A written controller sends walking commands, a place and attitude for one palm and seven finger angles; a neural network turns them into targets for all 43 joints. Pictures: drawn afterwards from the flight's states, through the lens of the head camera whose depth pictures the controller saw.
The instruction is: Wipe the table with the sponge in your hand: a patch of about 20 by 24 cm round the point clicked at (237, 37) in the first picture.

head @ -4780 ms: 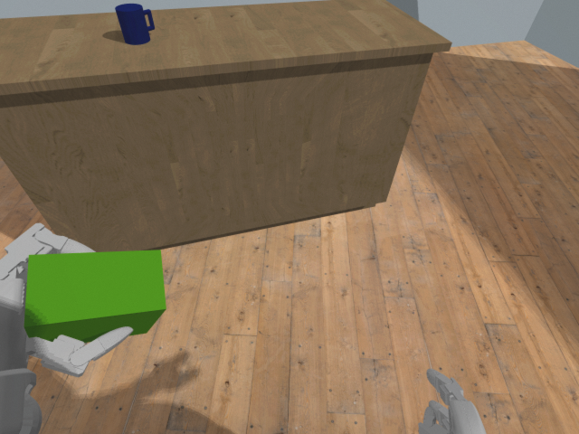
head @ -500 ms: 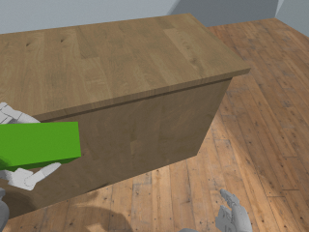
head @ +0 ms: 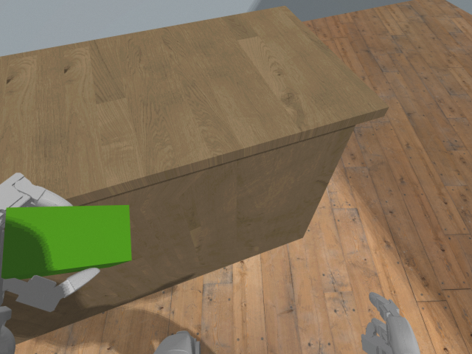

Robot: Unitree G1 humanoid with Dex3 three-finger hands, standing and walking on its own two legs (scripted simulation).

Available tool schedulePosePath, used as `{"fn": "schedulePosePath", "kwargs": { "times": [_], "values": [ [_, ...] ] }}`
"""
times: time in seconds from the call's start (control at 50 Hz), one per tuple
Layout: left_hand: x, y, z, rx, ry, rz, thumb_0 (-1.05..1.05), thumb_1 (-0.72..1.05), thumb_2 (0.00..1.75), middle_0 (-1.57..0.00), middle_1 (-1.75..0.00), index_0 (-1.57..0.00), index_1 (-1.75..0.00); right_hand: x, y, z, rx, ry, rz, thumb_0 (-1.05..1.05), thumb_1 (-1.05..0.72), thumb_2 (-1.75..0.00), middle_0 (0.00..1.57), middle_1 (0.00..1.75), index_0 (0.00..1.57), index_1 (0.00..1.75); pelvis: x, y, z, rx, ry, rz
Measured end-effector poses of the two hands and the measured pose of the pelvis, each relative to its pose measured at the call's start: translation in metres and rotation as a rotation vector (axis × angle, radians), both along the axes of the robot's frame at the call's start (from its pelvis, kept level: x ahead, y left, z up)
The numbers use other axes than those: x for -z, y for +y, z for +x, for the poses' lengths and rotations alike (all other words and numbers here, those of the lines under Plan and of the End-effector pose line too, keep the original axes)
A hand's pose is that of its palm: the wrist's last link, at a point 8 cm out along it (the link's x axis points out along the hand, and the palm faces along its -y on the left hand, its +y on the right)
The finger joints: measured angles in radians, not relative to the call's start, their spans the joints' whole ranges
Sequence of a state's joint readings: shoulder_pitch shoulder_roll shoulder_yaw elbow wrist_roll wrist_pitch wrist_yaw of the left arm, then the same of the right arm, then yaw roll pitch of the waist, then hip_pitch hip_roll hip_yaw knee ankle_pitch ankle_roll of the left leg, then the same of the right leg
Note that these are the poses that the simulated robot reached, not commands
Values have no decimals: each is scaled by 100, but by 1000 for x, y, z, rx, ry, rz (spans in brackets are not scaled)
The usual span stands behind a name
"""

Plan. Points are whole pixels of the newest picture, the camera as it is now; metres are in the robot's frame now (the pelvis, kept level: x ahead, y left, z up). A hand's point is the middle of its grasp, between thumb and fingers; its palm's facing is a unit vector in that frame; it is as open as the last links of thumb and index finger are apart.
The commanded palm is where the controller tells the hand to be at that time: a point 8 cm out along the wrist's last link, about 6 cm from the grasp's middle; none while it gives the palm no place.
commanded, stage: take the last steps up to it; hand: left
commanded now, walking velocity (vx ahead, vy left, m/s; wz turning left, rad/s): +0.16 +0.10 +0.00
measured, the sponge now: (85, 242) +0.23 +0.19 +0.14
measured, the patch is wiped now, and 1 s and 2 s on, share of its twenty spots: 0.00 0.00 0.00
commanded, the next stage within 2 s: come to a stop and stand still in 0.04 s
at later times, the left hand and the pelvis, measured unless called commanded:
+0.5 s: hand (30, 225) +0.24 +0.24 +0.18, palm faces +0.35 -0.83 -0.44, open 10.3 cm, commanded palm +0.19 +0.29 +0.17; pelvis +0.02 +0.01 +0.00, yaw -2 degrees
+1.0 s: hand (11, 269) +0.19 +0.24 +0.17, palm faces +0.43 -0.84 -0.33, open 10.3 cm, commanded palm +0.13 +0.26 +0.17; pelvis -0.05 -0.01 -0.01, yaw -4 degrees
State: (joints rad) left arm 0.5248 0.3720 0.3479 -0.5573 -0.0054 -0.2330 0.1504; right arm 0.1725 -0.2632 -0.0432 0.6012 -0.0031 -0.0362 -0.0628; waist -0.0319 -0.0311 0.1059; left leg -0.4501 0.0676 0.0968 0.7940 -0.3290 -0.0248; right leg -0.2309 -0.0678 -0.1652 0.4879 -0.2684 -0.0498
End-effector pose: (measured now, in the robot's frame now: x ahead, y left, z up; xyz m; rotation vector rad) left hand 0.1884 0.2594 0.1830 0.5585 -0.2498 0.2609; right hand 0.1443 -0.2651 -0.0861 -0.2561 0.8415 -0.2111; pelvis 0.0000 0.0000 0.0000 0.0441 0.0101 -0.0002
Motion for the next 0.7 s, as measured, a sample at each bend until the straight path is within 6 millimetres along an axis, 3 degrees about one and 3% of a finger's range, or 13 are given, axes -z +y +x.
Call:
{"fn": "schedulePosePath", "kwargs": {
  "times": [0.12,0.24,0.32,0.4,0.5,0.52,0.56,0.6,0.64,0.7],
  "values": [
    [-7,31,8,0,-90,22,-1,-51,98,-70,-135,-72,-135,-7,17,23,12,-43,-41,1,-91,-90,20,30,20,29,10,22,21,4,-10,-38],
    [6,62,25,-72,-116,-49,-1,-51,99,-70,-135,-72,-135,-6,66,42,-19,-75,31,1,-91,-90,20,30,20,29,10,35,32,8,-28,-44],
    [2,56,27,-58,-118,-93,-1,-51,99,-70,-135,-72,-135,-9,97,48,-94,-88,102,1,-90,-90,20,30,20,29,4,34,32,8,-31,-63],
    [-7,37,21,-5,-108,-87,-1,-51,99,-70,-135,-72,-135,-11,111,48,-134,-112,155,1,-90,-89,20,30,21,30,1,28,28,18,-34,-69],
    [-9,21,11,-18,-57,-36,-1,-51,99,-70,-135,-73,-135,-4,96,40,-132,-121,190,1,-90,-89,21,30,21,30,2,10,18,27,-33,-63],
    [-13,21,12,-15,-59,46,-1,-51,99,-70,-135,-73,-135,0,89,37,-152,-128,175,1,-90,-89,21,30,21,30,6,4,14,25,-27,-52],
    [-29,33,18,-41,-123,177,-1,-51,99,-70,-135,-73,-135,14,71,30,-184,-107,148,1,-90,-89,21,30,21,30,16,-7,3,14,-39,-44],
    [-37,47,23,-105,-166,145,-1,-51,99,-70,-135,-73,-135,20,52,19,-173,-76,129,1,-90,-89,21,30,21,30,16,-13,-7,13,-63,-52],
    [-31,48,22,-147,-147,63,-1,-51,99,-70,-135,-72,-135,17,32,5,-127,-82,128,1,-90,-89,21,30,21,30,13,-16,-13,21,-71,-44],
    [-3,18,8,-88,-46,-31,-1,-51,99,-70,-135,-72,-135,6,3,-16,-54,-124,101,1,-90,-89,21,30,21,30,11,-15,-17,36,-76,-43]
  ]
}}
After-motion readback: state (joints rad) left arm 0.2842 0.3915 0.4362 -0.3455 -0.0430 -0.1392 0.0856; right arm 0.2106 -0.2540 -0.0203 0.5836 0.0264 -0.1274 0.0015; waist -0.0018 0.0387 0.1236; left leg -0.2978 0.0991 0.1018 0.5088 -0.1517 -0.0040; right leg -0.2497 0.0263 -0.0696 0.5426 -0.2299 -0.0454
